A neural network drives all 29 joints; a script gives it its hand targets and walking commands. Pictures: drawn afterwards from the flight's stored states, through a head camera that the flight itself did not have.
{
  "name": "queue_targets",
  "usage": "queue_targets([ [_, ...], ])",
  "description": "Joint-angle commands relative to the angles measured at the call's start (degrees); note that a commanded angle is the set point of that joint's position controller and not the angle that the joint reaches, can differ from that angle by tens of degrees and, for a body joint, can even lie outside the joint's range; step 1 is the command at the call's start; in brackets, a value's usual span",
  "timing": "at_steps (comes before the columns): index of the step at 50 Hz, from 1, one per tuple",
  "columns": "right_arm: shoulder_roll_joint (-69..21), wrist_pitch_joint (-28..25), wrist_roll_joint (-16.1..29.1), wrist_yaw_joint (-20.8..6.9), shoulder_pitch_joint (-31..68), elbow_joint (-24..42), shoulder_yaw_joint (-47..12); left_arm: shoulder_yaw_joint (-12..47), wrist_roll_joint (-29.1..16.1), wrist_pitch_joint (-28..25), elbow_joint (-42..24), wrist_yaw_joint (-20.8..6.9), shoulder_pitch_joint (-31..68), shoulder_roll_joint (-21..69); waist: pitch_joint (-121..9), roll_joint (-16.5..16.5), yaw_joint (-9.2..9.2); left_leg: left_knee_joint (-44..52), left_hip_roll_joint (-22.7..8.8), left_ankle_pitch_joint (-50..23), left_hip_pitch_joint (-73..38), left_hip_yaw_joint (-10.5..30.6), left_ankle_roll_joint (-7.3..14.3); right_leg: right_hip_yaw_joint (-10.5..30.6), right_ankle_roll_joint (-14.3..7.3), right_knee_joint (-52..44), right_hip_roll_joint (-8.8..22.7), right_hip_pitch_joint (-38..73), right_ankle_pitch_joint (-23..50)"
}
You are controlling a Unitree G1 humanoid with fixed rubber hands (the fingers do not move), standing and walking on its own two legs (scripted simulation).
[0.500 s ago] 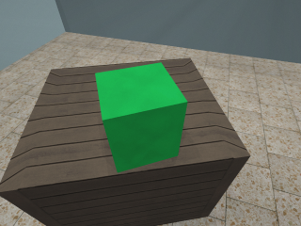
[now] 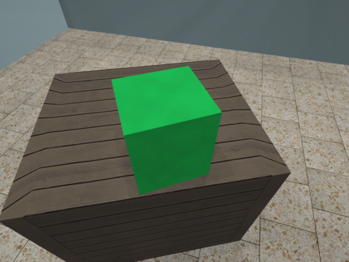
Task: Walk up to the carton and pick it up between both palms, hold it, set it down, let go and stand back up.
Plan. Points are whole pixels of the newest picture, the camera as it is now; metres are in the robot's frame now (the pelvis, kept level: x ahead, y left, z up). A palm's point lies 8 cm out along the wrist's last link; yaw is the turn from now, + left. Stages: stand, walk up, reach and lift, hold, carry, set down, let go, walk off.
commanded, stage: stand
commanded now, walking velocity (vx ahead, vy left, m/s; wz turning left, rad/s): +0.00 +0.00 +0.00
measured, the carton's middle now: (163, 130) +0.44 +0.04 +0.05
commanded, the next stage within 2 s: none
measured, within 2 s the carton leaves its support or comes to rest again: neither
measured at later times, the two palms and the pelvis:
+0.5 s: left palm out of the picture +0.01 +0.21 -0.14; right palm out of the picture -0.02 -0.22 -0.15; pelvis +0.01 +0.00 +0.00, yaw +0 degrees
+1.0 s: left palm out of the picture +0.01 +0.20 -0.14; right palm out of the picture -0.02 -0.21 -0.15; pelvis +0.01 -0.01 +0.00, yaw +0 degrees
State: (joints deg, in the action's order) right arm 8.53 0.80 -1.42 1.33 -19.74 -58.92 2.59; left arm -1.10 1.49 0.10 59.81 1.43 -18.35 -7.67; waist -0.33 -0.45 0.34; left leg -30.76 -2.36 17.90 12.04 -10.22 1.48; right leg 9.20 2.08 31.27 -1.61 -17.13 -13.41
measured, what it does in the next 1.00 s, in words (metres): stands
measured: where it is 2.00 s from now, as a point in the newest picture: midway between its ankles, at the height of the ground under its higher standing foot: outside the picture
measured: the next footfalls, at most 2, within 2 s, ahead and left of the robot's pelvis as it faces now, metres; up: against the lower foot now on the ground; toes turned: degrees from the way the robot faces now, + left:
none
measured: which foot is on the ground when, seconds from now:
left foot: down 0.00-1.00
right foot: down 0.00-1.00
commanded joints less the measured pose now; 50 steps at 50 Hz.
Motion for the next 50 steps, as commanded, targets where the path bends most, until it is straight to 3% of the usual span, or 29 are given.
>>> queue_targets([
  [1, 8.15, -0.37, -0.79, 0.72, -5.44, 0.74, 1.78, -1.25, -0.31, -0.83, -2.67, 0.32, -1.03, -4.98, 2.67, 4.08, 0.79, 13.58, -10.75, 2.41, -3.18, 14.87, 6.1, -0.36, -2.59, 0.09, 0.3, -7.3, 3.71],
  [3, 6.55, -0.67, -0.74, 0.99, -3.59, -0.21, 1.41, -1.1, -0.36, -0.31, -2.21, 0.04, -2.17, -3.15, 3.72, 5.82, -0.84, 14.7, -9.31, 1.39, 0.56, 12.13, 5.32, -0.47, -3.15, 1.08, 0.96, -4.72, 3.64],
  [7, 5.22, -0.25, -0.38, 1.09, -3.44, -0.64, 0.98, -1.16, 0.44, -0.36, -0.37, 0.2, -2.32, -3.71, 5.17, 1.74, -0.15, 12.44, -8.77, -3.64, -0.19, 11.03, 4.78, -0.92, -2.76, -1.4, 2.04, -4.83, 7.26],
  [8, 6.19, -0.06, -0.54, 1.35, -4.47, -1.0, 1.29, -1.18, -0.24, -0.57, -0.65, 0.63, -2.21, -4.1, 5.17, 1.68, 0.29, 10.89, -6.38, -4.09, 0.54, 9.31, 3.95, 0.76, -3.09, -3.44, 2.72, -2.43, 10.67],
  [9, 7.69, -0.28, 0.19, 1.17, -4.04, -0.77, 2.16, -0.61, -0.49, -0.85, 0.18, 0.93, -2.11, -3.23, 4.71, 0.26, 1.19, 10.36, -4.94, -2.68, -0.5, 7.7, 3.63, 2.14, -3.33, -3.73, 2.76, -3.6, 12.48],
  [11, 6.45, 0.24, -0.33, 1.43, -3.13, -1.34, 1.77, -1.49, -0.52, -1.1, -0.76, 0.91, -1.57, -6.26, 5.97, -1.82, 0.1, 7.59, -4.37, -3.25, -1.25, 7.36, 2.7, 4.01, -4.09, -6.19, 3.73, -5.46, 12.24],
  [12, 5.43, 0.17, 0.16, 1.4, -7.48, -2.33, 1.92, -1.42, -0.63, -0.83, 0.47, 0.79, -1.3, -6.28, 4.02, -6.35, 1.69, 7.56, -4.1, -1.09, -2.31, 7.87, 3.05, 3.39, -3.32, -5.72, 3.49, -3.27, 11.3],
  [14, 6.11, 0.59, -0.31, 1.59, -5.25, -2.76, 1.9, -1.71, -0.45, -0.9, -0.3, 1.03, -1.06, -6.55, 7.65, -3.1, 0.52, 8.02, -3.42, -4.39, -1.07, 7.82, 2.29, 4.51, -4.0, -6.26, 3.9, -5.22, 8.18],
  [15, 5.9, 0.43, -0.56, 1.36, -4.75, -2.8, 2.14, -0.82, -0.4, -0.9, 0.78, 1.57, -1.71, -3.27, 6.2, -3.53, 0.85, 8.04, -4.14, -3.26, -1.28, 8.36, 2.86, 4.71, -3.67, -6.3, 3.07, -3.96, 10.44],
  [16, 4.33, 0.59, -0.37, 1.65, -6.06, -3.49, 1.55, -1.01, -0.82, -0.7, -0.19, 1.19, 0.1, -4.41, 6.52, -0.63, 1.06, 8.48, -4.34, -4.05, -1.5, 8.58, 2.37, 3.71, -3.72, -4.63, 3.55, -5.11, 10.43],
  [17, 5.94, 0.56, 0.24, 1.88, -6.94, -4.24, 1.71, -1.35, -0.2, -0.59, -0.11, 1.19, -0.31, -4.75, 4.39, -2.14, 1.1, 9.82, -5.26, -3.56, -4.19, 9.02, 3.05, 1.97, -3.47, -4.01, 2.28, -4.41, 8.45],
  [19, 5.28, 0.14, -0.51, 1.39, -4.27, -3.23, 1.4, -1.55, -0.66, -0.8, 0.11, 0.89, -1.99, -3.5, 3.07, 1.46, -0.84, 10.61, -6.82, -8.05, -3.76, 10.43, 3.73, 1.83, -3.53, -2.91, 2.23, -2.5, 10.01],
  [20, 2.95, 0.42, 0.01, 1.29, -3.81, -3.3, 1.09, -1.59, -0.22, -0.81, 0.98, 1.16, -0.69, -4.63, 3.37, -1.89, 0.6, 9.31, -5.42, -7.81, -5.29, 8.56, 3.13, 2.34, -3.89, -4.69, 2.68, -3.14, 11.07],
  [21, 4.54, 0.22, -0.2, 1.34, -5.04, -3.6, 1.13, -0.94, -0.78, -0.9, 1.35, 1.17, -2.23, -2.43, 4.43, 0.95, -0.07, 9.47, -5.35, -7.07, -2.38, 9.32, 2.42, 2.85, -3.82, -4.74, 2.91, -0.7, 12.14],
  [22, 4.01, 0.2, -0.34, 1.22, -3.34, -3.48, 1.37, -0.96, -0.26, -0.56, 1.43, 0.94, -2.65, -3.27, 4.6, -1.73, 0.47, 9.89, -5.82, -3.35, -1.64, 8.55, 2.53, 3.04, -3.36, -5.49, 3.02, -0.82, 11.06],
  [23, 6.48, 0.47, -0.17, 1.29, -3.67, -4.17, 1.83, -1.01, -0.09, -0.29, 2.18, 1.05, -2.16, -4.59, 5.92, -1.51, 0.77, 8.86, -3.37, -3.08, -3.45, 6.98, 1.82, 4.13, -3.38, -6.63, 3.39, -2.82, 10.31],
  [26, 4.93, 0.61, 0.12, 1.54, -4.4, -4.02, 1.47, -0.95, -0.08, -0.21, 1.49, 1.46, -0.11, -2.26, 6.13, -1.93, 1.09, 10.97, -5.44, -0.9, -1.55, 8.4, 2.09, 2.15, -3.06, -5.16, 2.74, -2.1, 9.68],
  [29, 4.83, 0.97, -0.34, 1.28, -3.17, -3.94, 1.33, -0.96, -0.26, -0.31, 1.39, 1.2, -0.28, -4.21, 6.7, 1.59, 0.36, 10.95, -4.45, 1.35, -1.79, 8.03, 1.9, 3.44, -3.15, -5.65, 2.52, -3.51, 5.71],
  [31, 4.93, 0.77, 0.42, 1.18, -3.0, -3.24, 1.28, -1.22, -0.66, -0.14, 1.02, 1.22, 1.38, -4.3, 7.66, 2.08, 1.71, 13.63, -6.22, 3.06, 0.01, 9.79, 2.49, 1.69, -2.99, -4.46, 2.06, -3.08, 6.88],
  [32, 6.49, 0.55, -0.05, 1.11, -3.27, -3.53, 1.92, -1.04, -0.59, -0.26, 1.63, 1.18, -0.23, -3.11, 6.84, 4.2, 0.78, 13.27, -6.81, 3.71, -0.42, 11.22, 3.32, 0.7, -2.69, -1.54, 0.91, -1.93, 6.62],
  [35, 3.3, 0.59, -0.57, 1.56, -3.35, -4.03, 1.13, -1.24, -0.13, 0.29, 1.48, 1.38, 0.85, -3.27, 7.4, 1.47, 0.66, 13.38, -8.25, 0.0, -0.13, 10.74, 4.14, 0.3, -2.57, -3.2, 2.33, -2.3, 7.36],
  [37, 5.46, 0.52, -0.23, 1.52, -3.84, -4.77, 1.63, -1.18, -0.53, 0.04, 2.64, 0.83, -1.62, -3.64, 6.18, -0.45, -0.06, 12.31, -6.3, -0.04, -3.64, 9.46, 3.24, 1.45, -3.28, -4.75, 2.05, -3.23, 7.53],
  [39, 2.64, 1.13, -0.37, 1.82, -3.61, -4.18, 0.63, -0.76, -0.52, 0.01, 1.3, 1.34, -0.07, -1.45, 8.37, -1.33, 0.36, 10.9, -5.31, 3.98, 0.98, 8.62, 1.94, 3.46, -3.73, -6.67, 3.3, -1.43, 6.66],
  [40, 4.66, 1.39, -0.02, 1.81, -4.65, -4.43, 1.23, -1.06, -1.08, -0.03, 1.69, 1.38, 0.32, -4.44, 9.09, -4.62, 1.61, 10.05, -4.74, 3.21, -0.24, 8.35, 2.19, 4.24, -3.04, -8.33, 3.52, -3.69, 5.12],
  [43, 3.71, 1.18, 0.07, 1.2, -4.31, -4.46, 1.06, -1.11, -0.45, -0.73, 0.76, 1.64, 1.08, -2.27, 5.27, -3.22, 1.03, 8.66, -3.53, -0.38, -3.37, 7.13, 1.41, 5.57, -3.37, -9.16, 3.99, -2.37, 8.95],
  [46, 1.87, 0.18, 0.03, 0.71, -4.28, -4.7, 0.73, -1.09, -0.67, -0.26, 3.1, 1.89, 0.03, -2.8, 3.73, -6.38, 1.91, 7.92, -2.42, -3.12, -6.36, 6.39, 0.83, 6.74, -3.65, -10.75, 4.22, -2.55, 6.89],
  [47, 3.44, 0.19, -0.4, 1.03, -3.37, -5.13, 0.88, -1.29, -1.05, -0.38, 1.73, 2.03, 1.24, -3.29, 5.61, -2.87, 1.46, 8.29, -3.94, -5.14, -3.96, 6.88, 0.81, 5.04, -3.84, -9.34, 3.7, -1.9, 10.49],
  [49, 5.09, 0.05, 0.04, 1.27, -4.68, -5.79, 1.64, -1.39, -0.49, -0.28, 2.19, 1.49, 1.48, -3.97, 6.07, -1.01, 2.32, 8.84, -3.79, -5.61, -5.55, 6.71, 0.78, 3.51, -3.61, -7.94, 2.85, -3.19, 9.64],
  [50, 3.22, 0.04, -0.25, 1.5, -4.03, -5.14, 1.08, -2.13, -0.88, -0.38, 1.39, 1.41, 1.87, -5.18, 4.81, 0.15, 0.72, 10.75, -5.56, -2.7, -4.35, 9.06, 2.32, 1.51, -3.32, -5.72, 2.04, -2.0, 10.58],
])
